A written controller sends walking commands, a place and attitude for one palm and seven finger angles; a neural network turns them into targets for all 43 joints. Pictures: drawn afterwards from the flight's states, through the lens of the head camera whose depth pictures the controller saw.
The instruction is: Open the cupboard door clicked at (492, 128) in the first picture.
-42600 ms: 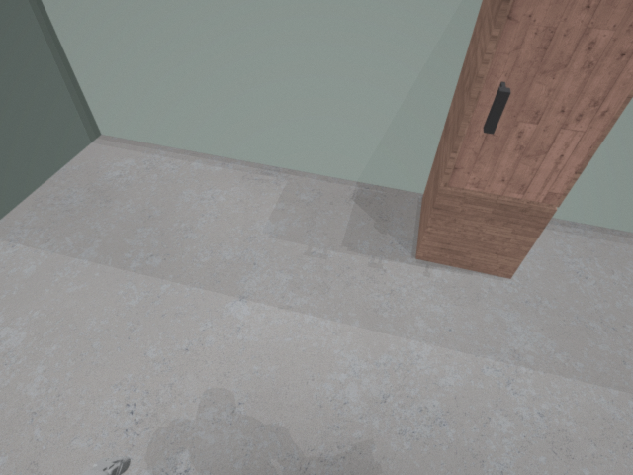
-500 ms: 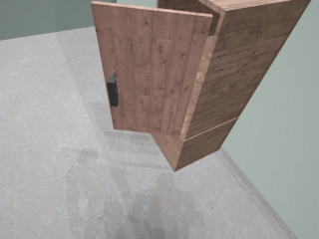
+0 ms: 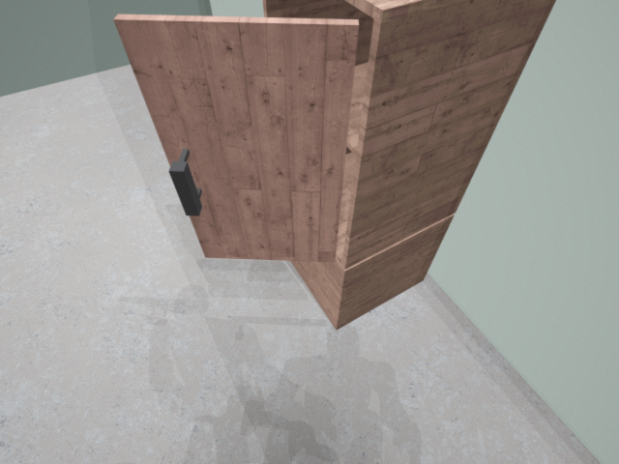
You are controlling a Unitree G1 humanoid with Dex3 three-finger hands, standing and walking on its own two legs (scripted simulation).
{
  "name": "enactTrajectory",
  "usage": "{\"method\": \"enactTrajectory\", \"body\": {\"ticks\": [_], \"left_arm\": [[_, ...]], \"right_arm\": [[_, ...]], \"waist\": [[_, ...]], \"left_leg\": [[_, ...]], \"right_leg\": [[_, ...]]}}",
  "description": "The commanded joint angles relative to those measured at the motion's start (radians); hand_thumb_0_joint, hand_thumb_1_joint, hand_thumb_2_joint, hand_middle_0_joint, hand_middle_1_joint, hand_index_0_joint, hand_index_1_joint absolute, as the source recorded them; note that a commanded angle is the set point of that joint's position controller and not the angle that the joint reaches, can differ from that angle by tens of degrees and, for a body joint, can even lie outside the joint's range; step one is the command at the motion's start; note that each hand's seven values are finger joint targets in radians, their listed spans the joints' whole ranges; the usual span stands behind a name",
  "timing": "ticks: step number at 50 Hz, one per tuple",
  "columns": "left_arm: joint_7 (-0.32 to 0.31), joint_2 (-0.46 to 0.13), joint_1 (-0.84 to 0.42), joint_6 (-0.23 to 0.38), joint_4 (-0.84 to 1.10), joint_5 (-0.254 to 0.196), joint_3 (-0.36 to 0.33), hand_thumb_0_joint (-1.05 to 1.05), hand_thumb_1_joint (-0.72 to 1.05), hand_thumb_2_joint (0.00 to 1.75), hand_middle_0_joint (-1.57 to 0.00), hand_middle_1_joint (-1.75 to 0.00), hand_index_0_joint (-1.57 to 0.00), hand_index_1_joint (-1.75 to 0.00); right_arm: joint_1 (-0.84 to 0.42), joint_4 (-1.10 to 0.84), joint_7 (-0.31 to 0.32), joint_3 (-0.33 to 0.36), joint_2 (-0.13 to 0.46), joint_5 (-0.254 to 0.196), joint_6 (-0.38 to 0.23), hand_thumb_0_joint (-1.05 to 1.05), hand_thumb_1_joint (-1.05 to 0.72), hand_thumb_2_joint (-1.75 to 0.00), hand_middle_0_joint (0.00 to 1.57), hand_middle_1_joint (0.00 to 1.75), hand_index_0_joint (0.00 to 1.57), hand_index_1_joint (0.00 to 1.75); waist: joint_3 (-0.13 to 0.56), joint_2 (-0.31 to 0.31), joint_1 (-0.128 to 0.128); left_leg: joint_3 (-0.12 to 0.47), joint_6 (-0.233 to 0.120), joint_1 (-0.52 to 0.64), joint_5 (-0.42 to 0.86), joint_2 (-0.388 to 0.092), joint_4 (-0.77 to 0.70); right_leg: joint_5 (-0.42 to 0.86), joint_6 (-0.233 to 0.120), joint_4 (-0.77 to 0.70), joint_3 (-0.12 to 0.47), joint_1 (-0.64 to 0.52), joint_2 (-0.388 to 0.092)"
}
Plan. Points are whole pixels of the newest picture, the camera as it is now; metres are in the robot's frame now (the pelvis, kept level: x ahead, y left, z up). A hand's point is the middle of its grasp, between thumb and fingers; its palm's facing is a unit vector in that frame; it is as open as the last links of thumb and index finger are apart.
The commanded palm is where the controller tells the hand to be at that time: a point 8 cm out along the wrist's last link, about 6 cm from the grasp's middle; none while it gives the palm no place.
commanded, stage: come to a stop and stand still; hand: left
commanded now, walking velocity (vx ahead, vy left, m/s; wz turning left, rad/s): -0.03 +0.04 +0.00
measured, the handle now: (189, 182) +0.59 +0.27 -0.04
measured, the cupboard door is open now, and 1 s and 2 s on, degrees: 57 57 57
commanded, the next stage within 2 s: look again from close up in 0.42 s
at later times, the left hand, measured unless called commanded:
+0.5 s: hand out of the picture -0.03 +0.20 -0.18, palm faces +0.04 -0.99 -0.17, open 7.4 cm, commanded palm none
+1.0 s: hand out of the picture +0.04 +0.20 -0.17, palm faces +0.00 -0.97 -0.25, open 7.3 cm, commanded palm none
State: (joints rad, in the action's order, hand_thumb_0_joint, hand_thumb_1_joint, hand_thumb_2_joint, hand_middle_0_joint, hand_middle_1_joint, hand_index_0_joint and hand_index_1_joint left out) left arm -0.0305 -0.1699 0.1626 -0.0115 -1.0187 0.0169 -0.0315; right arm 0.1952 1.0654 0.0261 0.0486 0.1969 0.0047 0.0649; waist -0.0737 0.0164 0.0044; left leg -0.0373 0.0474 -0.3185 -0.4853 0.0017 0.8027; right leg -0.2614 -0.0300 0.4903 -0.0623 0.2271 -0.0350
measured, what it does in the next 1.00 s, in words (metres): steps on the spot: left foot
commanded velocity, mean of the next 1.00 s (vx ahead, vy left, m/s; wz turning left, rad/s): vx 0.00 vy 0.00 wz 0.00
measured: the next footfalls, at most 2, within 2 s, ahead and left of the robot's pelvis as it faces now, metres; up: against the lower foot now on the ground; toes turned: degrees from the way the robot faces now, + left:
left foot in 0.10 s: +0.03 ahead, +0.13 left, +0.00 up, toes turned +5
right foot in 1.74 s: +0.10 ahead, -0.08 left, +0.00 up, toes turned -3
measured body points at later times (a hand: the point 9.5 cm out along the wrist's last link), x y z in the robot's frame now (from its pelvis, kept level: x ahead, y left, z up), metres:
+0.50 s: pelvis -0.01 +0.03 +0.00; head +0.01 +0.04 +0.45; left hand -0.03 +0.25 -0.17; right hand +0.02 -0.20 -0.15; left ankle -0.03 +0.13 -0.74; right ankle +0.00 -0.10 -0.74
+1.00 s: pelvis +0.01 +0.02 +0.00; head +0.01 -0.01 +0.45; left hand +0.05 +0.25 -0.15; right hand +0.00 -0.19 -0.18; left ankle -0.03 +0.13 -0.74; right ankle +0.00 -0.10 -0.74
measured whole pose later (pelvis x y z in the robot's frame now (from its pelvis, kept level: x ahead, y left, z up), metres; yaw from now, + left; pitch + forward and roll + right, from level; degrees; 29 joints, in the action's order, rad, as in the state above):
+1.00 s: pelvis +0.01 +0.02 +0.00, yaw -1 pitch -1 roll +1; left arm -0.03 -0.15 0.24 0.01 -1.10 0.01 0.00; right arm 0.31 1.09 0.03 -0.02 0.16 0.02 -0.03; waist -0.01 -0.05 0.01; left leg -0.08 -0.01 -0.14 -0.30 0.00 0.45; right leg -0.29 0.01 0.53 -0.03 0.22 -0.05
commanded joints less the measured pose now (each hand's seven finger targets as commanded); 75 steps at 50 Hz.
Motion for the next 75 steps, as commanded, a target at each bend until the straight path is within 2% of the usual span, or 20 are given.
{"method": "enactTrajectory", "body": {"ticks": [1,3,4,6,7,10,20,25,26,27,30,34,40,57,63,67,70,72,74,75], "left_arm": [[-0.014,-0.207,0.056,0.012,0.027,0.004,-0.049,0.00,0.90,0.90,-0.20,-0.30,-0.20,-0.30],[-0.010,-0.186,0.038,0.011,0.020,-0.005,-0.044,0.00,0.90,0.90,-0.20,-0.30,-0.20,-0.30],[-0.005,-0.159,0.041,0.008,0.025,-0.012,-0.036,0.00,0.90,0.90,-0.20,-0.30,-0.20,-0.30],[0.000,-0.097,0.047,-0.006,0.028,-0.012,-0.021,0.00,0.90,0.90,-0.20,-0.30,-0.20,-0.30],[0.000,-0.093,0.054,-0.009,0.024,-0.004,-0.021,0.00,0.90,0.90,-0.20,-0.30,-0.20,-0.30],[0.010,-0.106,0.054,-0.016,0.003,0.002,-0.017,0.00,0.90,0.90,-0.20,-0.30,-0.20,-0.30],[0.009,-0.097,0.111,0.016,-0.056,-0.004,0.004,0.00,0.90,0.90,-0.20,-0.30,-0.20,-0.30],[0.006,-0.087,0.140,0.021,-0.082,-0.007,0.013,0.00,0.90,0.90,-0.20,-0.30,-0.20,-0.30],[-0.041,-0.096,0.226,0.040,-0.108,0.008,0.030,0.00,0.90,0.90,-0.20,-0.30,-0.20,-0.30],[-0.032,-0.141,0.189,0.047,-0.063,0.000,0.023,0.00,0.90,0.90,-0.20,-0.30,-0.20,-0.30],[-0.010,-0.118,0.186,0.041,-0.057,0.001,0.024,0.00,0.90,0.90,-0.20,-0.30,-0.20,-0.30],[-0.005,-0.080,0.176,0.041,-0.062,-0.005,0.031,0.00,0.90,0.90,-0.20,-0.30,-0.20,-0.30],[-0.006,-0.081,0.156,0.036,-0.062,-0.006,0.024,0.00,0.90,0.90,-0.20,-0.30,-0.20,-0.30],[-0.006,-0.100,0.140,0.041,-0.057,-0.006,0.012,0.00,0.90,0.90,-0.20,-0.30,-0.20,-0.30],[-0.001,-0.151,0.174,0.037,-0.049,0.002,-0.012,0.00,0.90,0.90,-0.20,-0.30,-0.20,-0.30],[-0.005,-0.165,0.202,0.036,-0.036,0.010,-0.036,0.00,0.90,0.90,-0.20,-0.30,-0.20,-0.30],[-0.006,-0.161,0.171,0.031,-0.016,0.012,-0.045,0.00,0.90,0.90,-0.20,-0.30,-0.20,-0.30],[-0.002,-0.118,0.132,0.019,0.005,0.008,-0.039,0.00,0.90,0.90,-0.20,-0.30,-0.20,-0.30],[0.004,-0.050,0.091,0.010,0.038,0.015,-0.024,0.00,0.90,0.90,-0.20,-0.30,-0.20,-0.30],[0.004,-0.058,0.063,0.010,0.048,0.021,-0.021,0.00,0.90,0.90,-0.20,-0.30,-0.20,-0.30]], "right_arm": [[0.061,-0.045,-0.005,0.007,0.042,-0.001,-0.028,0.00,-0.90,-0.90,0.20,0.30,0.20,0.30],[0.105,-0.023,-0.004,0.005,0.045,0.002,-0.041,0.00,-0.90,-0.90,0.20,0.30,0.20,0.30],[0.109,-0.024,-0.002,0.008,0.077,0.006,-0.050,0.00,-0.90,-0.90,0.20,0.30,0.20,0.30],[0.038,-0.052,0.004,0.011,0.144,0.016,-0.051,0.00,-0.90,-0.90,0.20,0.30,0.20,0.30],[0.008,-0.058,0.002,0.006,0.146,0.019,-0.045,0.00,-0.90,-0.90,0.20,0.30,0.20,0.30],[0.003,-0.057,0.004,-0.002,0.117,0.015,-0.048,0.00,-0.90,-0.90,0.20,0.30,0.20,0.30],[0.095,-0.012,0.008,-0.018,0.074,0.005,-0.071,0.00,-0.90,-0.90,0.20,0.30,0.20,0.30],[0.111,0.012,0.012,-0.026,0.066,0.004,-0.078,0.00,-0.90,-0.90,0.20,0.30,0.20,0.30],[0.032,-0.056,-0.004,-0.028,0.105,-0.003,-0.096,0.00,-0.90,-0.90,0.20,0.30,0.20,0.30],[0.080,-0.073,-0.008,-0.036,0.047,0.004,-0.090,0.00,-0.90,-0.90,0.20,0.30,0.20,0.30],[0.145,-0.079,-0.005,-0.042,0.065,0.010,-0.106,0.00,-0.90,-0.90,0.20,0.30,0.20,0.30],[0.171,-0.077,0.006,-0.042,0.076,0.008,-0.111,0.00,-0.90,-0.90,0.20,0.30,0.20,0.30],[0.179,-0.043,0.010,-0.047,0.065,0.010,-0.109,0.00,-0.90,-0.90,0.20,0.30,0.20,0.30],[0.168,0.018,0.010,-0.047,0.041,0.011,-0.102,0.00,-0.90,-0.90,0.20,0.30,0.20,0.30],[0.164,0.004,-0.002,-0.043,0.032,0.015,-0.078,0.00,-0.90,-0.90,0.20,0.30,0.20,0.30],[0.140,-0.023,-0.007,-0.035,0.030,0.016,-0.074,0.00,-0.90,-0.90,0.20,0.30,0.20,0.30],[0.189,-0.017,-0.010,-0.030,0.020,0.012,-0.079,0.00,-0.90,-0.90,0.20,0.30,0.20,0.30],[0.270,0.007,-0.009,-0.028,0.045,0.017,-0.089,0.00,-0.90,-0.90,0.20,0.30,0.20,0.30],[0.313,-0.003,-0.003,-0.010,0.128,0.027,-0.083,0.00,-0.90,-0.90,0.20,0.30,0.20,0.30],[0.316,-0.004,0.001,-0.013,0.107,0.023,-0.085,0.00,-0.90,-0.90,0.20,0.30,0.20,0.30]], "waist": [[0.115,0.133,-0.020],[0.121,0.106,0.003],[0.126,0.010,-0.001],[0.073,-0.170,-0.034],[0.052,-0.099,-0.045],[-0.024,-0.143,-0.037],[0.044,0.018,-0.008],[0.032,0.000,-0.009],[-0.003,-0.129,-0.031],[0.057,-0.152,0.004],[0.099,-0.190,-0.001],[0.082,-0.034,0.001],[-0.006,-0.009,-0.006],[0.035,-0.010,-0.005],[-0.006,0.059,-0.022],[-0.034,0.134,-0.038],[-0.017,0.088,-0.007],[0.004,-0.050,0.024],[-0.027,-0.316,0.043],[-0.053,-0.305,0.050]], "left_leg": [[-0.002,0.004,0.028,0.099,-0.001,-0.228],[0.001,-0.008,0.173,0.286,-0.011,-0.412],[0.059,-0.034,0.234,0.385,-0.077,-0.433],[0.210,-0.129,0.058,0.373,-0.240,-0.503],[0.181,-0.122,-0.031,0.207,-0.228,-0.515],[0.152,-0.088,-0.059,0.072,-0.150,-0.565],[0.075,-0.070,0.112,0.238,-0.104,-0.498],[0.066,-0.068,0.131,0.313,-0.107,-0.492],[0.026,-0.046,0.091,0.431,-0.124,-0.329],[0.053,-0.046,0.080,0.280,-0.074,-0.369],[0.098,-0.083,0.073,0.356,-0.125,-0.422],[0.089,-0.095,0.112,0.498,-0.123,-0.404],[0.075,-0.092,0.094,0.478,-0.110,-0.436],[0.039,-0.074,0.136,0.395,-0.098,-0.429],[-0.023,-0.058,0.031,0.140,-0.034,-0.305],[-0.022,-0.055,-0.059,0.058,-0.037,-0.172],[-0.030,-0.056,0.062,0.123,-0.042,-0.297],[0.024,-0.079,0.202,0.227,-0.083,-0.417],[0.277,-0.209,0.224,0.213,-0.284,-0.572],[0.315,-0.263,0.234,0.256,-0.308,-0.586]], "right_leg": [[0.608,-0.135,-0.071,0.193,-0.157,-0.246],[0.441,-0.075,-0.035,0.174,-0.068,-0.200],[0.288,-0.034,-0.007,0.137,0.001,-0.145],[-0.023,0.030,0.007,0.045,-0.029,-0.043],[-0.043,0.027,-0.015,0.048,-0.086,-0.034],[0.005,0.011,-0.043,0.056,-0.064,-0.033],[0.062,0.008,-0.162,0.107,-0.036,-0.072],[0.114,0.007,-0.160,0.102,-0.044,-0.074],[0.302,0.012,-0.101,0.121,-0.008,-0.114],[0.129,-0.015,-0.086,0.140,-0.023,-0.118],[0.043,-0.015,-0.026,0.061,-0.038,-0.059],[0.137,-0.007,-0.013,0.059,-0.039,-0.059],[0.166,-0.002,-0.013,0.069,-0.019,-0.065],[0.266,-0.016,-0.052,0.110,-0.047,-0.083],[-0.036,-0.080,-0.160,0.252,-0.043,-0.171],[0.004,-0.147,-0.222,0.349,-0.053,-0.267],[0.038,-0.132,-0.147,0.266,0.026,-0.251],[-0.087,-0.069,0.008,0.122,0.138,-0.119],[-0.330,-0.007,0.326,-0.061,0.313,0.031],[-0.348,-0.017,0.462,-0.019,0.376,0.006]]}}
